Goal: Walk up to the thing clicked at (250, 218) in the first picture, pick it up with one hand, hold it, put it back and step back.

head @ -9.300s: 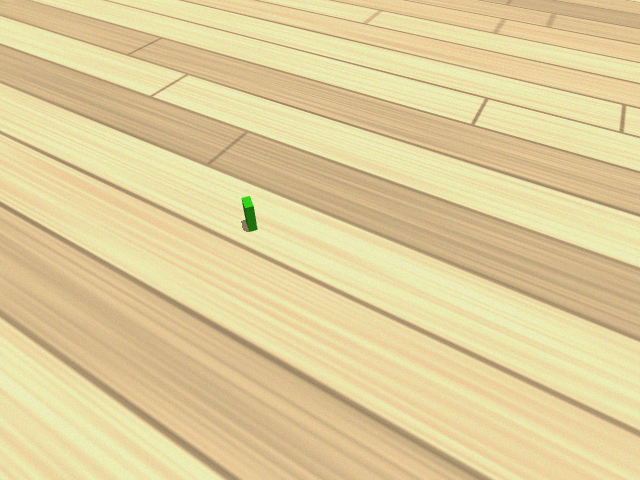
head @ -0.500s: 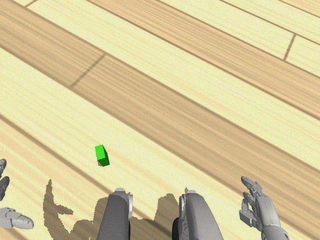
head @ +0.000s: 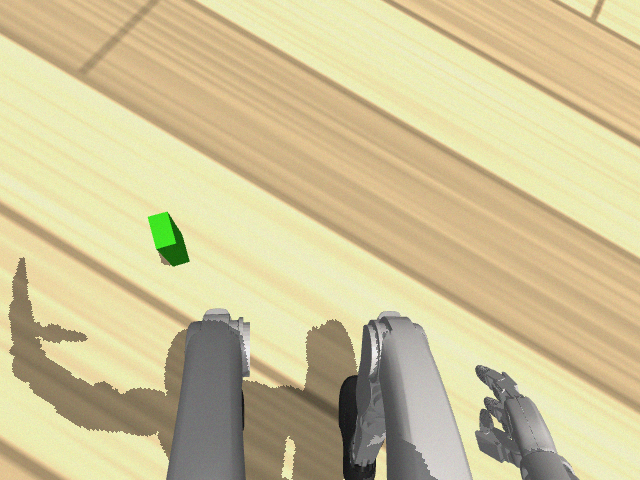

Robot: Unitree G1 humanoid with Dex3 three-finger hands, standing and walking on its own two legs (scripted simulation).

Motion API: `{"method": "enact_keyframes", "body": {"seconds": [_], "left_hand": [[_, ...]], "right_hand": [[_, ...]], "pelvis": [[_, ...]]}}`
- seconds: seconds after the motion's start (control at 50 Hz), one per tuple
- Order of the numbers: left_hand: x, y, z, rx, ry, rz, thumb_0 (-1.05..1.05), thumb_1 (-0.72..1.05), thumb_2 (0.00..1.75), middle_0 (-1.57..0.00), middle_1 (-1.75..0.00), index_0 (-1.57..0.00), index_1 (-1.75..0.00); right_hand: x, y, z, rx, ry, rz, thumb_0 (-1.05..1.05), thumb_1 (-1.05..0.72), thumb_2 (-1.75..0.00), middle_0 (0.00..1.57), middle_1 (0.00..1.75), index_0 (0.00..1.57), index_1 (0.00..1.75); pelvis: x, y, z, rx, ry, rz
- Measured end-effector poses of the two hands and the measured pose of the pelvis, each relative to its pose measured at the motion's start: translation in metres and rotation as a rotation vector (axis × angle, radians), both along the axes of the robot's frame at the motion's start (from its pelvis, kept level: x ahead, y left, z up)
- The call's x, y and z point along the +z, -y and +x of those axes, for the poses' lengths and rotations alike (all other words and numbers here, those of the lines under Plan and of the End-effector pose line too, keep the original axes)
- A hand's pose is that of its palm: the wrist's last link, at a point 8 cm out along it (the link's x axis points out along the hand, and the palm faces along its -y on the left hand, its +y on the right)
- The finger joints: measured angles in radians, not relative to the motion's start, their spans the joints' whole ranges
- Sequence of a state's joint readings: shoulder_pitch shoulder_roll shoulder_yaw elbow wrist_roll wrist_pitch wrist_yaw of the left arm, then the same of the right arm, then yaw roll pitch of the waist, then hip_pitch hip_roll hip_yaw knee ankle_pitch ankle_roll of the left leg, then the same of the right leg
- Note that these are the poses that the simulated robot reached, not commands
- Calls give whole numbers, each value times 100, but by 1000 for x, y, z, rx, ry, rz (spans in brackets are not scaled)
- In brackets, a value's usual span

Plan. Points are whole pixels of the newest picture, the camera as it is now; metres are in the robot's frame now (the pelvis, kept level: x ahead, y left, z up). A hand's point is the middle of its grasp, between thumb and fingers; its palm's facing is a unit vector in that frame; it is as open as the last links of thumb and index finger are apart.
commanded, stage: go down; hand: left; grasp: from the side
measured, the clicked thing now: (170, 241) +0.47 +0.27 -0.39
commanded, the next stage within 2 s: approach in 1.14 s
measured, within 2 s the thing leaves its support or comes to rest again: neither
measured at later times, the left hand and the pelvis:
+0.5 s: hand out of the picture +0.35 +0.45 -0.05, palm faces +0.32 -0.94 -0.12, open 17.1 cm; pelvis -0.01 +0.00 -0.06, yaw -2 degrees
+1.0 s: hand out of the picture +0.36 +0.46 -0.07, palm faces +0.32 -0.94 -0.11, open 17.2 cm; pelvis -0.01 +0.01 -0.09, yaw -3 degrees
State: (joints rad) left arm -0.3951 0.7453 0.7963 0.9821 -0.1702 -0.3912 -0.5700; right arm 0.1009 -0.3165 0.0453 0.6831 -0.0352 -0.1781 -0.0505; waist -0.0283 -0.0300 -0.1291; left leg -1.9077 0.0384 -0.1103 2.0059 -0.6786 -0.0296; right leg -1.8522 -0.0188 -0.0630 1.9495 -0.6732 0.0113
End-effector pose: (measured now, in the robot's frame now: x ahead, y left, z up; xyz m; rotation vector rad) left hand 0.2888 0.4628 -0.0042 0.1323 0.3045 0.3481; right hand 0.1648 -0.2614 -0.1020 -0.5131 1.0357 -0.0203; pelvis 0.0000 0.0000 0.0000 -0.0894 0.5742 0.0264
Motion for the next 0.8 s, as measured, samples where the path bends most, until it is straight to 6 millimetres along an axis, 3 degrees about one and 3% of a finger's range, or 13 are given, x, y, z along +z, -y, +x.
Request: {"method": "enact_keyframes", "body": {"seconds": [0.48, 0.8], "left_hand": [[-38, -26, 24, -17, 129, -14, -1, -51, 11, -7, -13, -7, -14], [-47, -40, 28, -7, 166, -11, -1, -51, 13, -6, -14, -6, -16]], "right_hand": [[-53, 7, -19, 44, -54, -54, 1, -89, -90, 21, 30, 21, 30], [-67, 6, -31, 51, -85, -68, 1, -90, -90, 21, 30, 21, 30]], "pelvis": [[-61, -4, -11, -12, 17, -24], [-81, -7, -13, -18, 30, -38]]}}
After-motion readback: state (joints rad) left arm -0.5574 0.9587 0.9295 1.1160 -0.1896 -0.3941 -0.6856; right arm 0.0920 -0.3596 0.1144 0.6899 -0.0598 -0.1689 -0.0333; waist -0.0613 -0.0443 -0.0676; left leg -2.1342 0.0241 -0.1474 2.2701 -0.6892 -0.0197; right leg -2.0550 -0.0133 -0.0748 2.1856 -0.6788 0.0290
